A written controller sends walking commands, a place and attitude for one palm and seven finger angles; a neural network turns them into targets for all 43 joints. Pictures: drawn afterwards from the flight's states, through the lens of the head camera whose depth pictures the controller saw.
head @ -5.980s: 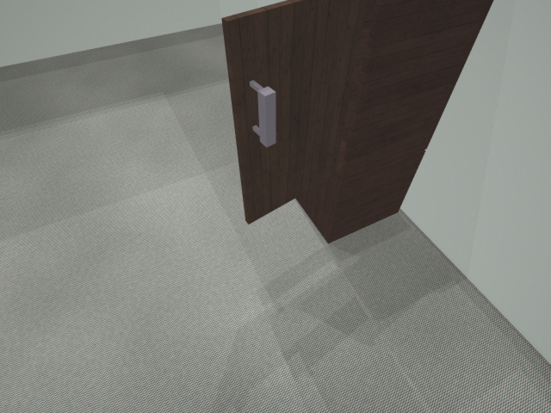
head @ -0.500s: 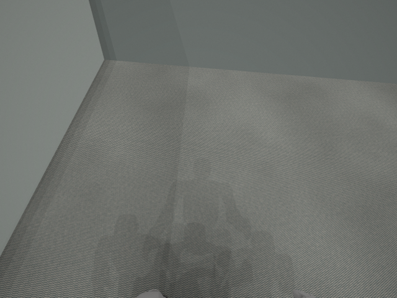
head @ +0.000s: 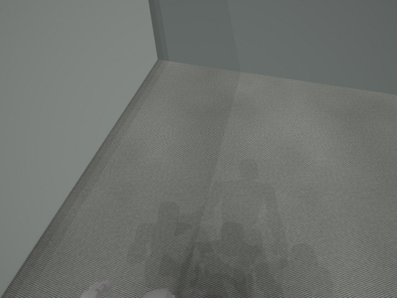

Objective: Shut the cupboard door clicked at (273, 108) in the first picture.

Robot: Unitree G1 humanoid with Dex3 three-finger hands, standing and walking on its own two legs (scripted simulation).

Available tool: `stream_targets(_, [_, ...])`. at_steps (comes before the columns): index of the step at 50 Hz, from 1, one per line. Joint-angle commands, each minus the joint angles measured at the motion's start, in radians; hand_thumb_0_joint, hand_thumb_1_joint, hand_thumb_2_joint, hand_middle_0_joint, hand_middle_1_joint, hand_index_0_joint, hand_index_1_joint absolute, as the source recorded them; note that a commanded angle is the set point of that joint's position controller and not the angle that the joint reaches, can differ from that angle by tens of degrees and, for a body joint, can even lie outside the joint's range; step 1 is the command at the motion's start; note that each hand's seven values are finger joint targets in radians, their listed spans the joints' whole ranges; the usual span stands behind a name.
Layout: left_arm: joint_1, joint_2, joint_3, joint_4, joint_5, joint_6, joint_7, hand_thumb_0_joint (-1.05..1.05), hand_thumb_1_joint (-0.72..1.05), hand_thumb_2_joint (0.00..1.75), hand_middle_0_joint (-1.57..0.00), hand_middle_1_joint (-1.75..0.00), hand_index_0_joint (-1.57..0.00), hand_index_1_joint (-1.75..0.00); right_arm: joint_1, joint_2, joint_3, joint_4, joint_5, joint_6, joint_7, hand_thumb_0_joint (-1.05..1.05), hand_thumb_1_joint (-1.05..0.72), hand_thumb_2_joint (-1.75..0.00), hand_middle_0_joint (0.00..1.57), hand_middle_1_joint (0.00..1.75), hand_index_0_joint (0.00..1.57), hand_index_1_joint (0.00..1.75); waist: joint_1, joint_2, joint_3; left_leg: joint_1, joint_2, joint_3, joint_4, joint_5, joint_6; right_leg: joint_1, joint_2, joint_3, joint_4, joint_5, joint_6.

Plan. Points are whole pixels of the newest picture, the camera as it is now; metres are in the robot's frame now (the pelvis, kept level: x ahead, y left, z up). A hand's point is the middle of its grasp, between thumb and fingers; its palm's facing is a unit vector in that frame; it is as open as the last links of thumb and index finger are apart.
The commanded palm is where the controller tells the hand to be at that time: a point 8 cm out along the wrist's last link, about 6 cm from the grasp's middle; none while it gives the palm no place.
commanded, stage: walk to a spot facing it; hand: left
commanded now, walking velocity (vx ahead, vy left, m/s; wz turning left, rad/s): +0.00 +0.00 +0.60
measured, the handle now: out of the picture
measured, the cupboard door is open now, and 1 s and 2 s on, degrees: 99 99 99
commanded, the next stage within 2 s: none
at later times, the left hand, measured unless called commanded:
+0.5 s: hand out of the picture +0.06 +0.22 -0.16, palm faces +0.31 -0.90 -0.31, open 7.4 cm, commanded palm none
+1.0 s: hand out of the picture +0.02 +0.18 -0.17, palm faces +0.59 -0.76 -0.26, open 7.4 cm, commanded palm none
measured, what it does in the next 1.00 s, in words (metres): steps on the spot, turning left: left foot, then right foot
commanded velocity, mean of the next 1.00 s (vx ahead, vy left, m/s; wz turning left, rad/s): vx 0.00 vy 0.00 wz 0.60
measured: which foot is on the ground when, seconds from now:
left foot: up 0.00-0.20, down 0.22-0.52, up 0.54-0.80, down 0.82-1.00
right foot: down 0.00-0.22, up 0.24-0.50, down 0.52-0.82, up 0.84-1.00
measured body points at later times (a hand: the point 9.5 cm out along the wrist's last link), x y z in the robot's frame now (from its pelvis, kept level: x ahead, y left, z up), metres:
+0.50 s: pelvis +0.04 -0.02 -0.01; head +0.09 -0.02 +0.44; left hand +0.05 +0.27 -0.14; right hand +0.22 -0.24 -0.15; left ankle +0.04 +0.12 -0.74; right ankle +0.09 -0.16 -0.72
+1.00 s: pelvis +0.08 -0.05 -0.01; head +0.12 -0.01 +0.44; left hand -0.01 +0.22 -0.15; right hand +0.31 -0.20 -0.14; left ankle +0.02 +0.07 -0.74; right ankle +0.14 -0.17 -0.68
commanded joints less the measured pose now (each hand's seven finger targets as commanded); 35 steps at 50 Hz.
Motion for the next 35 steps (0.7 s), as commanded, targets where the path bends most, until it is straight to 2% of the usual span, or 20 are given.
stream_targets(1, [0.085,0.172,0.041,-0.037,-0.004,-0.017,0.012,0.00,0.90,0.90,-0.20,-0.30,-0.20,-0.30,-0.113,-0.046,-0.004,-0.115,0.001,-0.024,0.016,0.00,-0.90,-0.90,0.20,0.30,0.20,0.30,0.062,-0.207,-0.031,-0.134,0.051,0.055,0.076,0.001,-0.032,0.176,-0.268,0.062,-0.154,0.726,-0.115])
stream_targets(6, [0.136,0.216,0.050,-0.029,0.003,-0.022,0.009,0.00,0.90,0.90,-0.20,-0.30,-0.20,-0.30,-0.154,-0.038,0.010,-0.141,0.003,-0.034,0.027,0.00,-0.90,-0.90,0.20,0.30,0.20,0.30,0.079,-0.216,-0.076,-0.008,0.015,0.130,-0.223,0.068,-0.016,0.235,-0.270,0.003,-0.048,0.866,-0.090])
stream_targets(7, [0.128,0.230,0.053,-0.039,0.000,-0.023,0.007,0.00,0.90,0.90,-0.20,-0.30,-0.20,-0.30,-0.132,-0.049,0.008,-0.143,0.001,-0.036,0.026,0.00,-0.90,-0.90,0.20,0.30,0.20,0.30,0.063,-0.208,-0.097,0.040,-0.002,0.145,-0.279,0.110,-0.009,0.225,-0.267,-0.019,-0.007,0.888,-0.079])
stream_targets(9, [0.087,0.239,0.055,-0.058,-0.011,-0.022,0.002,0.00,0.90,0.90,-0.20,-0.30,-0.20,-0.30,-0.021,-0.099,-0.005,-0.123,-0.006,-0.042,0.022,0.00,-0.90,-0.90,0.20,0.30,0.20,0.30,-0.009,-0.152,-0.156,0.257,-0.007,0.139,-0.443,0.327,0.016,0.121,-0.249,-0.074,0.167,0.784,-0.020])
stream_targets(10, [0.078,0.206,0.049,-0.082,-0.017,-0.019,-0.005,0.00,0.90,0.90,-0.20,-0.30,-0.20,-0.30,0.056,-0.181,-0.025,-0.112,-0.014,-0.048,0.017,0.00,-0.90,-0.90,0.20,0.30,0.20,0.30,-0.050,0.006,-0.222,0.452,0.132,-0.032,-0.470,0.587,0.082,-0.066,-0.188,-0.105,0.344,0.490,0.036])
stream_targets(11, [0.053,0.130,0.028,-0.121,-0.024,-0.014,-0.008,0.00,0.90,0.90,-0.20,-0.30,-0.20,-0.30,0.124,-0.283,-0.051,-0.113,-0.014,-0.054,0.010,0.00,-0.90,-0.90,0.20,0.30,0.20,0.30,-0.080,0.290,-0.249,0.561,0.421,-0.421,-0.507,1.019,0.253,-0.326,-0.044,-0.074,0.607,-0.288,0.099])
stream_targets(12, [0.015,0.158,0.031,-0.140,-0.017,0.005,0.000,0.00,0.90,0.90,-0.20,-0.30,-0.20,-0.30,0.141,-0.306,-0.053,-0.097,-0.007,-0.044,0.000,0.00,-0.90,-0.90,0.20,0.30,0.20,0.30,-0.079,0.172,-0.266,0.534,0.462,-0.434,-0.520,0.980,0.322,-0.354,-0.045,0.073,0.697,-0.338,0.080])
stream_targets(13, [0.009,0.149,0.035,-0.165,-0.014,0.008,0.003,0.00,0.90,0.90,-0.20,-0.30,-0.20,-0.30,0.078,-0.311,-0.051,-0.121,-0.013,-0.046,-0.001,0.00,-0.90,-0.90,0.20,0.30,0.20,0.30,-0.051,0.108,-0.185,0.402,0.453,-0.380,-0.552,0.669,0.311,-0.347,-0.064,0.086,0.697,-0.303,0.077])
stream_targets(15, [-0.003,0.149,0.045,-0.123,-0.005,0.022,-0.003,0.00,0.90,0.90,-0.20,-0.30,-0.20,-0.30,-0.053,-0.239,-0.036,-0.156,-0.015,-0.047,-0.012,0.00,-0.90,-0.90,0.20,0.30,0.20,0.30,-0.006,0.218,-0.085,0.230,0.316,-0.326,-0.607,0.451,0.224,-0.327,-0.060,0.102,0.640,-0.184,0.076])
stream_targets(17, [0.036,0.144,0.044,-0.109,-0.004,0.030,-0.014,0.00,0.90,0.90,-0.20,-0.30,-0.20,-0.30,-0.110,-0.220,-0.027,-0.169,-0.017,-0.046,-0.013,0.00,-0.90,-0.90,0.20,0.30,0.20,0.30,0.024,0.214,-0.051,0.178,0.255,-0.254,-0.613,0.392,0.181,-0.271,-0.035,0.078,0.535,-0.142,0.076])
stream_targets(22, [0.086,0.128,0.041,-0.104,-0.008,0.023,-0.015,0.00,0.90,0.90,-0.20,-0.30,-0.20,-0.30,-0.132,-0.242,-0.041,-0.183,-0.019,-0.036,-0.007,0.00,-0.90,-0.90,0.20,0.30,0.20,0.30,0.038,0.146,-0.102,0.132,0.217,-0.284,-0.586,0.302,0.173,-0.091,0.032,0.036,0.236,-0.110,0.062])
stream_targets(24, [0.175,0.148,0.050,-0.087,-0.007,0.012,-0.013,0.00,0.90,0.90,-0.20,-0.30,-0.20,-0.30,-0.187,-0.223,-0.043,-0.204,-0.009,-0.028,-0.003,0.00,-0.90,-0.90,0.20,0.30,0.20,0.30,0.091,0.100,-0.103,0.009,0.153,-0.249,-0.512,0.210,0.126,0.086,0.039,0.021,0.007,0.034,0.057])
stream_targets(25, [0.215,0.210,0.064,-0.087,0.004,0.002,-0.005,0.00,0.90,0.90,-0.20,-0.30,-0.20,-0.30,-0.191,-0.164,-0.037,-0.219,0.001,-0.025,0.001,0.00,-0.90,-0.90,0.20,0.30,0.20,0.30,0.114,-0.085,-0.101,-0.108,0.049,-0.167,-0.341,0.103,0.068,0.174,-0.104,0.184,-0.201,-0.051,0.014])
stream_targets(26, [0.209,0.310,0.080,-0.104,0.016,-0.006,0.002,0.00,0.90,0.90,-0.20,-0.30,-0.20,-0.30,-0.203,-0.101,-0.026,-0.243,0.004,-0.027,0.009,0.00,-0.90,-0.90,0.20,0.30,0.20,0.30,0.131,-0.366,-0.090,-0.196,-0.080,-0.001,-0.051,-0.079,-0.010,0.147,-0.383,0.507,-0.345,-0.064,-0.101])
stream_targets(27, [0.163,0.301,0.068,-0.117,0.005,-0.006,0.009,0.00,0.90,0.90,-0.20,-0.30,-0.20,-0.30,-0.209,-0.146,-0.035,-0.238,-0.003,-0.027,0.015,0.00,-0.90,-0.90,0.20,0.30,0.20,0.30,0.110,-0.292,-0.071,-0.150,-0.008,-0.060,0.161,-0.118,0.008,0.030,-0.440,0.486,-0.327,0.018,-0.156])
stream_targets(28, [0.084,0.252,0.056,-0.136,0.005,-0.007,0.008,0.00,0.90,0.90,-0.20,-0.30,-0.20,-0.30,-0.168,-0.131,-0.033,-0.229,-0.005,-0.024,0.022,0.00,-0.90,-0.90,0.20,0.30,0.20,0.30,0.058,-0.215,-0.055,-0.114,0.013,-0.065,0.224,-0.047,0.012,-0.031,-0.373,0.367,-0.297,0.037,-0.157])
stream_targets(30, [0.033,0.205,0.044,-0.147,0.003,-0.007,0.009,0.00,0.90,0.90,-0.20,-0.30,-0.20,-0.30,-0.153,-0.108,-0.027,-0.188,-0.006,-0.013,0.028,0.00,-0.90,-0.90,0.20,0.30,0.20,0.30,0.031,-0.251,-0.055,-0.105,0.034,-0.013,0.226,0.000,-0.013,0.009,-0.279,0.200,-0.218,0.270,-0.119])
stream_targets(31, [0.042,0.196,0.043,-0.140,0.004,-0.007,0.011,0.00,0.90,0.90,-0.20,-0.30,-0.20,-0.30,-0.159,-0.090,-0.022,-0.191,-0.001,-0.012,0.031,0.00,-0.90,-0.90,0.20,0.30,0.20,0.30,0.039,-0.285,-0.057,-0.090,0.034,0.013,0.150,-0.003,-0.020,0.048,-0.264,0.128,-0.190,0.413,-0.108])
stream_targets(32, [0.074,0.193,0.042,-0.133,0.003,-0.010,0.010,0.00,0.90,0.90,-0.20,-0.30,-0.20,-0.30,-0.182,-0.078,-0.014,-0.196,0.000,-0.015,0.032,0.00,-0.90,-0.90,0.20,0.30,0.20,0.30,0.053,-0.257,-0.052,-0.080,0.032,0.035,0.063,0.000,-0.026,0.094,-0.255,0.088,-0.160,0.540,-0.103])
stream_targets(35, [0.163,0.231,0.054,-0.097,0.005,-0.015,0.011,0.00,0.90,0.90,-0.20,-0.30,-0.20,-0.30,-0.218,-0.051,0.005,-0.197,0.007,-0.031,0.033,0.00,-0.90,-0.90,0.20,0.30,0.20,0.30,0.098,-0.215,-0.111,-0.020,0.005,0.096,-0.187,0.016,-0.021,0.234,-0.276,0.061,-0.061,0.759,-0.104])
